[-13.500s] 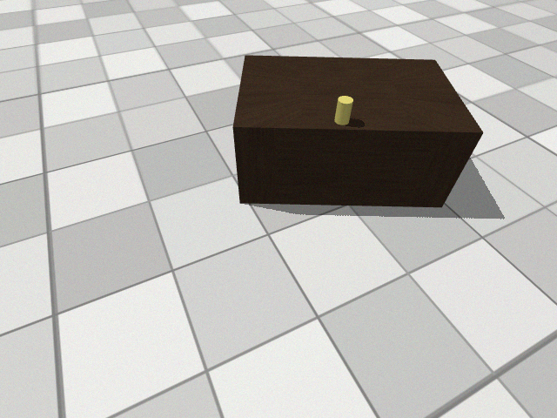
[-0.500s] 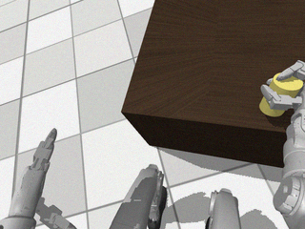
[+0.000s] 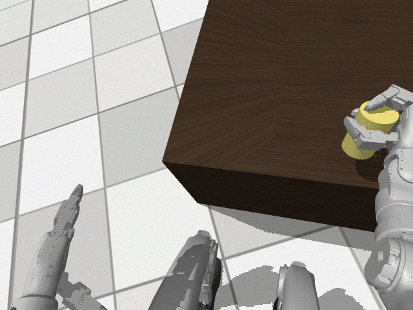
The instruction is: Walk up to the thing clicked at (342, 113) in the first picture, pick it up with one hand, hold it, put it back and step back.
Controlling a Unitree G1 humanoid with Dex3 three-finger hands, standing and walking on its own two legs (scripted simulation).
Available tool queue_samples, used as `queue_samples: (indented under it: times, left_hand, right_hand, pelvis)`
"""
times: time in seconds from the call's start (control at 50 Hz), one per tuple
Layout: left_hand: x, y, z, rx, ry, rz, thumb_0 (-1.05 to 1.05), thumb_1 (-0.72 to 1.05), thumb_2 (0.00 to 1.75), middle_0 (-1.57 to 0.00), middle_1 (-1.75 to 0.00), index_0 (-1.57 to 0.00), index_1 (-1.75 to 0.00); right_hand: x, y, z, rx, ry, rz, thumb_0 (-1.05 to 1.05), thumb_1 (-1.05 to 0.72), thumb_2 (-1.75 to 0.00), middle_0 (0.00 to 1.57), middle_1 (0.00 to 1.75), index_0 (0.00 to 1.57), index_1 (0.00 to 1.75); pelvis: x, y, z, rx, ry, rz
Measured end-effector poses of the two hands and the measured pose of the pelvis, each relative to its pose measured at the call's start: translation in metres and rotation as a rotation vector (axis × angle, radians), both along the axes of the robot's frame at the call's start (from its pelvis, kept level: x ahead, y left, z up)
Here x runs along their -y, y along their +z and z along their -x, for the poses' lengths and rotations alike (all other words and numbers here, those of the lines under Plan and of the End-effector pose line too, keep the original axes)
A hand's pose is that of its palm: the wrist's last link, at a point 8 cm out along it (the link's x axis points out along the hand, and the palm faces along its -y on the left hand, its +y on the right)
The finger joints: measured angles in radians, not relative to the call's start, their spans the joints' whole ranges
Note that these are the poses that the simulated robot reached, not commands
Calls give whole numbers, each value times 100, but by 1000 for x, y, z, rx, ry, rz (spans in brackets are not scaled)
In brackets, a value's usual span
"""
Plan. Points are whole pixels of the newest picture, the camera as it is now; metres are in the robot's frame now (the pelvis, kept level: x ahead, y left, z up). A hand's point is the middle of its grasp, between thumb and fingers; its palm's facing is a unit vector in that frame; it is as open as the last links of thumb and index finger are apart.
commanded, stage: lift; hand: right
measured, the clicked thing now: (367, 131) +0.50 -0.19 -0.04
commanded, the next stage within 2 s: hold in 1.54 s
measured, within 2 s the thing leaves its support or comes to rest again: neither
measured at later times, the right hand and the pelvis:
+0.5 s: hand (378, 118) +0.48 -0.18 +0.04, palm faces +0.12 +0.99 +0.01, open 6.4 cm; pelvis +0.01 +0.00 +0.03, yaw +0 degrees
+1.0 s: hand (407, 124) +0.42 -0.18 +0.12, palm faces +0.14 +0.99 +0.00, open 6.3 cm; pelvis +0.03 +0.00 +0.08, yaw -1 degrees
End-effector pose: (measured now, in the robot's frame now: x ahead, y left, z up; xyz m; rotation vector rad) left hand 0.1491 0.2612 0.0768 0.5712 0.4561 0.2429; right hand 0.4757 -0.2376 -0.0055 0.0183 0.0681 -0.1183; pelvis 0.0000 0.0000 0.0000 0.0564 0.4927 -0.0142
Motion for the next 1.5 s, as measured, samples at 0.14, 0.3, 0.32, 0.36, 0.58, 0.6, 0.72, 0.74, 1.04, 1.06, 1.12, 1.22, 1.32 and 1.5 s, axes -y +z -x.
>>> queue_samples:
  times: [0.14,0.3,0.32,0.36,0.58,0.6,0.72,0.74,1.04,1.06,1.12,1.22,1.32,1.5]
  left_hand:
    - [2,-2,-3,-14,1,28,-1,-53,4,-6,-5,-7,-5]
    - [-2,5,-5,-10,6,33,-1,-53,4,-6,-5,-7,-4]
    - [-3,5,-5,-8,7,36,-1,-52,4,-6,-5,-7,-4]
    - [-3,5,-5,-10,10,47,-1,-52,4,-6,-5,-7,-4]
    - [-3,7,-8,-21,28,127,-1,-52,4,-6,-5,-7,-4]
    - [-3,6,-8,-25,32,135,-1,-53,4,-6,-5,-7,-4]
    - [-6,7,-12,-46,52,172,-1,-53,4,-6,-5,-7,-4]
    - [-6,7,-13,-48,55,177,-1,-53,5,-6,-5,-7,-4]
    - [0,5,-24,-84,88,262,-1,-53,4,-6,-5,-6,-4]
    - [0,5,-25,-84,91,265,-1,-53,4,-6,-5,-6,-4]
    - [0,5,-25,-88,98,273,-1,-53,4,-6,-5,-6,-4]
    - [0,6,-26,-97,110,284,-1,-53,4,-6,-5,-6,-4]
    - [0,9,-29,-97,115,290,-1,-53,4,-6,-5,-6,-4]
    - [1,13,-34,-89,111,305,-1,-53,3,-6,-5,-6,-4]
  right_hand:
    - [0,8,0,0,1,5,2,16,-107,86,105,113,129]
    - [-2,20,5,5,-2,4,2,16,-107,86,105,113,129]
    - [-2,22,6,7,0,4,2,16,-107,86,105,113,129]
    - [-4,26,10,5,4,1,2,16,-107,86,105,113,129]
    - [-5,60,37,22,-9,9,2,16,-107,86,105,113,129]
    - [-6,64,40,26,-11,9,2,16,-107,86,105,113,129]
    - [-5,90,57,43,-16,19,2,16,-106,86,105,113,129]
    - [-5,93,60,45,-18,19,2,16,-106,86,105,113,129]
    - [-8,132,92,54,-21,19,2,16,-106,86,105,113,129]
    - [-8,135,93,55,-22,19,2,16,-106,86,105,113,129]
    - [-9,141,97,58,-22,18,2,16,-106,86,105,113,129]
    - [-10,149,102,61,-20,18,2,16,-106,86,105,113,129]
    - [-10,155,107,58,-19,19,2,16,-106,86,105,113,129]
    - [-12,165,114,63,-18,15,2,16,-106,86,105,113,129]
  pelvis:
    - [-1,5,-3,4,1,3]
    - [-2,14,-6,21,2,8]
    - [-3,15,-6,24,2,9]
    - [-3,18,-7,31,1,9]
    - [-5,40,-14,85,1,21]
    - [-5,42,-15,91,1,22]
    - [-5,57,-21,130,0,30]
    - [-5,59,-22,137,0,31]
    - [-3,86,-31,218,0,44]
    - [-3,87,-31,223,0,44]
    - [-2,91,-33,236,1,45]
    - [-1,97,-35,253,3,47]
    - [-1,102,-37,271,4,49]
    - [-2,109,-40,300,3,52]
